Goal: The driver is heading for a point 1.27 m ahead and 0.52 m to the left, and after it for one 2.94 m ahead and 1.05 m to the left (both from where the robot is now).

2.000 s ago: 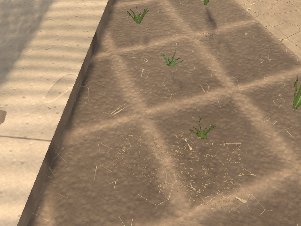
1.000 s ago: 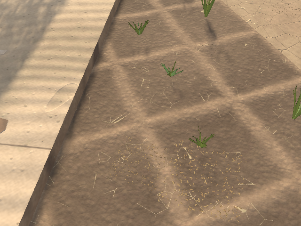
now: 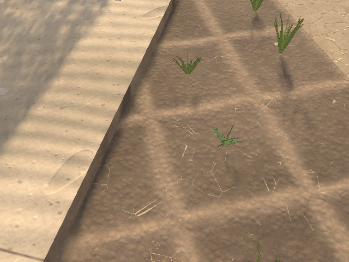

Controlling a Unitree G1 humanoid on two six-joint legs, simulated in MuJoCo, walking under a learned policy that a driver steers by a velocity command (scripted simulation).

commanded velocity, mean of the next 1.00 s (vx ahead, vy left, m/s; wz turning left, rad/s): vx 0.50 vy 0.00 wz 0.52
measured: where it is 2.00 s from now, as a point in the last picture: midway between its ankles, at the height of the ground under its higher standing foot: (96, 152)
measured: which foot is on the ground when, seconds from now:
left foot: up 0.00-0.14, down 0.16-0.66, up 0.68-1.00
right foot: down 0.00-0.16, up 0.18-0.62, down 0.64-1.00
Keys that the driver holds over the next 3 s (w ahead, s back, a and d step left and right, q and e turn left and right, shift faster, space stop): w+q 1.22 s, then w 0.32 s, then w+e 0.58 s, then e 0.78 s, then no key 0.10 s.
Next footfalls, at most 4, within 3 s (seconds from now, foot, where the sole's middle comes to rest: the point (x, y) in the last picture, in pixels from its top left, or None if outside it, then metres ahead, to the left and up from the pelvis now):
0.16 left None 0.27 0.14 -0.78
0.64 right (192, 240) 0.59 0.00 -0.78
1.12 left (118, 217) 0.66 0.30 -0.78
1.56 right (124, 157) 0.96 0.33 -0.78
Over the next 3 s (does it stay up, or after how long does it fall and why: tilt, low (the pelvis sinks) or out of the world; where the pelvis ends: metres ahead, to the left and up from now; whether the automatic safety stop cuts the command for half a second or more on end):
stays up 1.20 0.62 0.07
